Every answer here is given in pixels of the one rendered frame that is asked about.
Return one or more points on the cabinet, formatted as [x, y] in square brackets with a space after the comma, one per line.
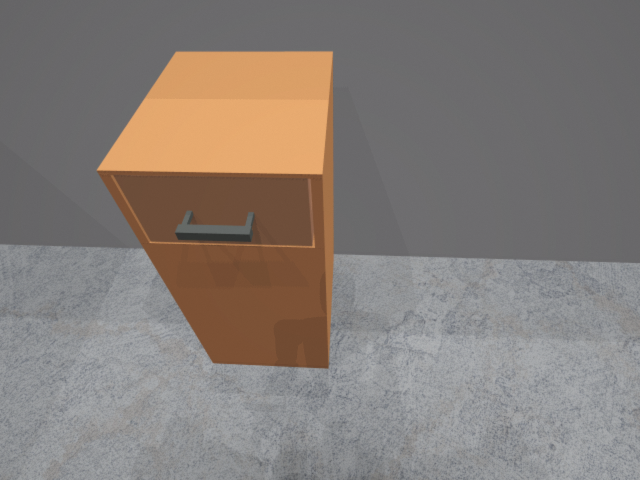
[241, 114]

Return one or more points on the drawer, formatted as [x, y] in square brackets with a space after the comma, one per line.
[282, 206]

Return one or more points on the handle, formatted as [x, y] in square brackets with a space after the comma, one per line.
[186, 231]

